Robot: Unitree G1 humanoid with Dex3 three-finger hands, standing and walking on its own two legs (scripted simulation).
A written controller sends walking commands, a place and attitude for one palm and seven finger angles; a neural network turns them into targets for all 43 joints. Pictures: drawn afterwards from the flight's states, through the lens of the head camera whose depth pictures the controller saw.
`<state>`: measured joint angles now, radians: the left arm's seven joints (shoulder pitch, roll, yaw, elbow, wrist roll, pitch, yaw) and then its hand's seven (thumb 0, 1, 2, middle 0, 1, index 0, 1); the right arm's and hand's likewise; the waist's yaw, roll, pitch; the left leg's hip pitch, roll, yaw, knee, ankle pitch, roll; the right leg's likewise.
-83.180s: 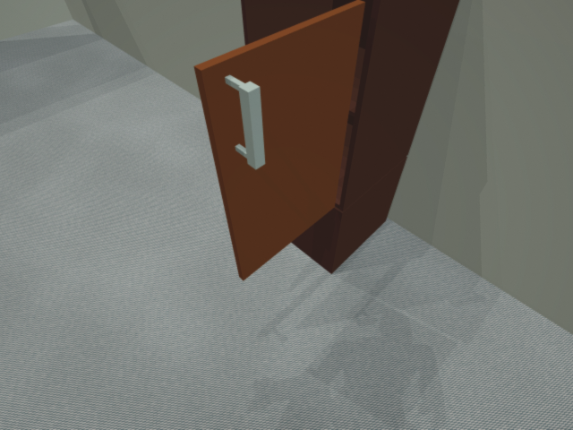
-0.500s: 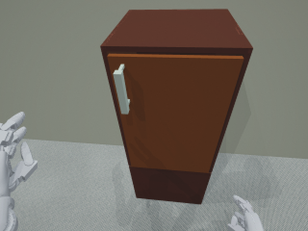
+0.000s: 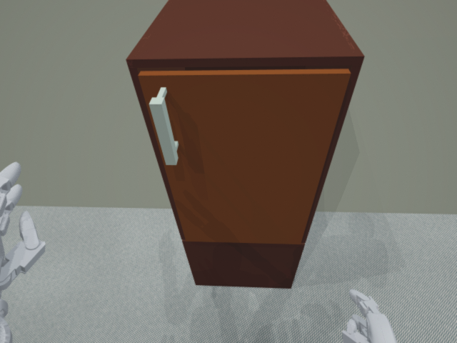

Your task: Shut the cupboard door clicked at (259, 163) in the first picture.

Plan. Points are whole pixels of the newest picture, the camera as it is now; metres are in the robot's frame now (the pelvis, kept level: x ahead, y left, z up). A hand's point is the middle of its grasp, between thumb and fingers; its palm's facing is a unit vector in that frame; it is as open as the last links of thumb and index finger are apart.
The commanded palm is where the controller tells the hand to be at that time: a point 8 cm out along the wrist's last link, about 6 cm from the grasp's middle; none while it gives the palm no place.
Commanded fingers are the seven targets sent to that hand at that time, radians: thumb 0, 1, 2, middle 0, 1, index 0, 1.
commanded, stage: step back with the hand held close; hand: left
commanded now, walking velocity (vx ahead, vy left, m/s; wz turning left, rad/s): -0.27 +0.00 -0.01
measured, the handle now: (167, 127) +0.47 +0.17 +0.15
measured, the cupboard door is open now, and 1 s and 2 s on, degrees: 0 0 0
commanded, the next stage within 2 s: stop stepping back and stand still in 0.96 s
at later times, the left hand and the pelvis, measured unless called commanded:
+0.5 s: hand out of the picture +0.12 +0.29 +0.16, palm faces +0.50 -0.75 -0.43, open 7.4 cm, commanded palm +0.06 +0.32 +0.17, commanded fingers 0.00 0.90 0.90 -0.20 -0.30 -0.20 -0.30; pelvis -0.08 +0.02 -0.02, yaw +1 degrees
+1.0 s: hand out of the picture -0.01 +0.29 +0.18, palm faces +0.59 -0.71 -0.40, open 7.4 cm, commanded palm -0.07 +0.32 +0.17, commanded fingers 0.00 0.90 0.90 -0.20 -0.30 -0.20 -0.30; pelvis -0.18 +0.00 -0.03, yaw +7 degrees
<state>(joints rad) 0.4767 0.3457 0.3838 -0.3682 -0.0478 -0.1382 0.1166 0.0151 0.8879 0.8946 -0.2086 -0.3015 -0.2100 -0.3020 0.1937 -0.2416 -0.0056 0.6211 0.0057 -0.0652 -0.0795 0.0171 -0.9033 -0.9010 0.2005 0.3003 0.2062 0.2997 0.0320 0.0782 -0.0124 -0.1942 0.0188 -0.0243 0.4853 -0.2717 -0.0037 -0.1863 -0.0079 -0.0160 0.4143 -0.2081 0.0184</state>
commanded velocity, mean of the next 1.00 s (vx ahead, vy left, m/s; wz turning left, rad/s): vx -0.32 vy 0.00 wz -0.07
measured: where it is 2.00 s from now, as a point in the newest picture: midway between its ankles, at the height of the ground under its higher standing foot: outside the picture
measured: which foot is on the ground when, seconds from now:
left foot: down 0.00-1.00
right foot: down 0.00-0.84, up 0.86-1.00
